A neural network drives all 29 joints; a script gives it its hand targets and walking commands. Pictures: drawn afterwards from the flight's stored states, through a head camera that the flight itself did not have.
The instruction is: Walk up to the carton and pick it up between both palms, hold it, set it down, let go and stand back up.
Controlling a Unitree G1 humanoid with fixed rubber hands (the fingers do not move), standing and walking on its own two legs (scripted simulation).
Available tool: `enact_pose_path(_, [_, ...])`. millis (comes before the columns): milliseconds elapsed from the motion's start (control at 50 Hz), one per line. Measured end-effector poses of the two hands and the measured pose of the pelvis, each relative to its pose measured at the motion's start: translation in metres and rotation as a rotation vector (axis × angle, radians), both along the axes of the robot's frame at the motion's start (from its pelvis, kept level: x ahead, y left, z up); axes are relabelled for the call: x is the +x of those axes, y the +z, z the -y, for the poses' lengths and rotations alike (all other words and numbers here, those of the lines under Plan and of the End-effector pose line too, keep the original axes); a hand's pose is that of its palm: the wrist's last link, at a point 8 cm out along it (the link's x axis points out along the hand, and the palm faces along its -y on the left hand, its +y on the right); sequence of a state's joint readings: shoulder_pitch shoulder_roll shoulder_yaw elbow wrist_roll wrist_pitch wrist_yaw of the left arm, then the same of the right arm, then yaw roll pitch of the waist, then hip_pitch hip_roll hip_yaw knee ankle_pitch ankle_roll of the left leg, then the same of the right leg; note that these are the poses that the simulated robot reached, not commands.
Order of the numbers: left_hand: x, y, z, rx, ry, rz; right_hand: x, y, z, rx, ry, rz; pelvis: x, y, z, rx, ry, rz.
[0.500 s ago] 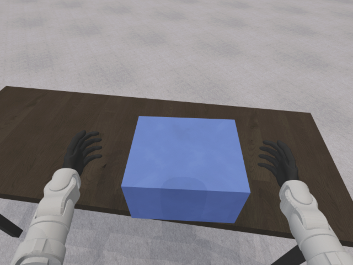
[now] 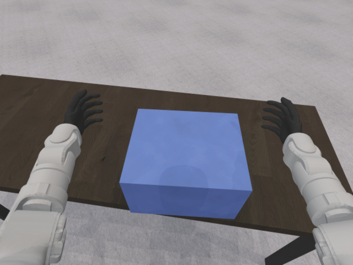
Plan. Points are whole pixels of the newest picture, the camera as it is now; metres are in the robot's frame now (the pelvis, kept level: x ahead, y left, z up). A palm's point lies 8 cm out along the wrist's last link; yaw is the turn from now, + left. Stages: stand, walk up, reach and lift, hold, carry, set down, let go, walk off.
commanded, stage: reach and lift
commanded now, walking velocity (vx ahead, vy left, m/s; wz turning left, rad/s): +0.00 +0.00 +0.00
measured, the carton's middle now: (184, 162) +0.42 +0.02 -0.05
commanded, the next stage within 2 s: none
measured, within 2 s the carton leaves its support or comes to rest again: neither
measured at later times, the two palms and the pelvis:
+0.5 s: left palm (88, 155) +0.38 +0.28 +0.01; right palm (266, 159) +0.41 -0.19 +0.01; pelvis -0.01 +0.00 -0.03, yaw +1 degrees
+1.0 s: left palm (101, 159) +0.38 +0.25 +0.00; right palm (260, 162) +0.40 -0.17 +0.00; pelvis -0.04 -0.01 -0.05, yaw +1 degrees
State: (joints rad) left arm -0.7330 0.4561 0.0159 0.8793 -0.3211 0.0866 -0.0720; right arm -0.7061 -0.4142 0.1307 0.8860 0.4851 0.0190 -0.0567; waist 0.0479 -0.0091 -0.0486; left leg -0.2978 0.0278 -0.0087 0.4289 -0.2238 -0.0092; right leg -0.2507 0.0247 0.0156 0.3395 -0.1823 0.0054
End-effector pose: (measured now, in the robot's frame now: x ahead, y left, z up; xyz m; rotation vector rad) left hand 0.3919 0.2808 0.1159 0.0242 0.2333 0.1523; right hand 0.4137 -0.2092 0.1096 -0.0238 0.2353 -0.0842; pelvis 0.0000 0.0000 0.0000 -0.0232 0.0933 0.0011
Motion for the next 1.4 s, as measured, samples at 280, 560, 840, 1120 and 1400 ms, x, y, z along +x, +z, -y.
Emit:
enact_pose_path(280, [-0.005, -0.053, 0.001, 0.016, 0.01, -0.052, -0.005, -0.055, -0.009, -0.019, 0.004, -0.071, 0.002, -0.005, 0.001, -0.005, 0.014, -0.075])
enact_pose_path(560, [-0.013, -0.104, 0.009, 0.056, 0.041, -0.034, -0.001, -0.104, -0.019, -0.021, 0.013, -0.016, -0.018, -0.033, 0.0, -0.017, 0.013, -0.284])
enact_pose_path(840, [-0.017, -0.114, 0.022, 0.027, 0.029, -0.015, -0.009, -0.104, -0.018, -0.03, 0.039, -0.019, -0.033, -0.044, 0.007, 0.008, 0.006, -0.315])
enact_pose_path(1120, [-0.007, -0.118, 0.048, 0.026, 0.001, -0.014, -0.01, -0.107, -0.037, -0.005, 0.006, -0.011, -0.038, -0.05, 0.007, 0.005, 0.02, -0.329])
enact_pose_path(1400, [0.003, -0.119, 0.056, 0.009, -0.013, -0.011, -0.007, -0.104, -0.039, -0.016, -0.015, -0.005, -0.025, -0.045, 0.003, -0.006, 0.01, -0.309])
